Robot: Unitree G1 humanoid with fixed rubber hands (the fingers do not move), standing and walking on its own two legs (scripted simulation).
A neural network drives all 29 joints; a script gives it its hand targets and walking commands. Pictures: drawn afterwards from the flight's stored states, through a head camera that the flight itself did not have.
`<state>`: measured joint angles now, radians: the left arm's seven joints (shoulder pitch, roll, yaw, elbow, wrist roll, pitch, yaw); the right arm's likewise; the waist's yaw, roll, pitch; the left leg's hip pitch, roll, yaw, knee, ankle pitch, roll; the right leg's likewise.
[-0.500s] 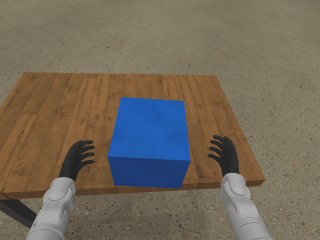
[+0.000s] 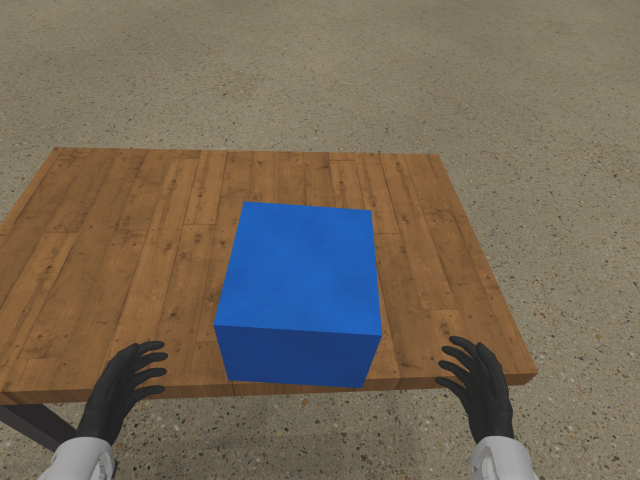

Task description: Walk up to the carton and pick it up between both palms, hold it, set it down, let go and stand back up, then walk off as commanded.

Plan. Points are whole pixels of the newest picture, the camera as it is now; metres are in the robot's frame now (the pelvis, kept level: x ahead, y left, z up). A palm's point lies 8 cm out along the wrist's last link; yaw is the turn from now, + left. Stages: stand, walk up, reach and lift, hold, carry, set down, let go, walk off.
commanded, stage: set down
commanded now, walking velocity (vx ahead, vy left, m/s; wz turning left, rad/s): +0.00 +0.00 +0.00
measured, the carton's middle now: (301, 292) +0.37 +0.03 -0.01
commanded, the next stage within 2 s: let go in 1.98 s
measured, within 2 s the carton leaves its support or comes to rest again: neither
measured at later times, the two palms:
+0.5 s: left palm (108, 425) +0.18 +0.24 +0.00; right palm (487, 416) +0.20 -0.19 +0.02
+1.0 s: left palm (113, 431) +0.18 +0.24 -0.02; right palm (485, 445) +0.18 -0.20 -0.02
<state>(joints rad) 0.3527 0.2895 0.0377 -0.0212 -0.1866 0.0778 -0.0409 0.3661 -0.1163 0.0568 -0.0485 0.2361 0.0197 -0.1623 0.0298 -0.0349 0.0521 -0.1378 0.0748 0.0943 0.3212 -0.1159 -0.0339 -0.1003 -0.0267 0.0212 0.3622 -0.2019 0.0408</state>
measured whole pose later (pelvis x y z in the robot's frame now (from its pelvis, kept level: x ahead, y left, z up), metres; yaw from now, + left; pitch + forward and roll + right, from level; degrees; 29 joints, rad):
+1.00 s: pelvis +0.01 +0.00 +0.00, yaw +0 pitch -3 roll +0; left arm 0.34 0.29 0.00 0.15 -0.19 0.08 -0.03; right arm 0.38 -0.12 0.00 0.16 0.15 -0.01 -0.06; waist 0.03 -0.01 0.05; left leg -0.13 0.07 0.10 0.32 -0.13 -0.04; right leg -0.09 -0.03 0.02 0.34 -0.21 0.03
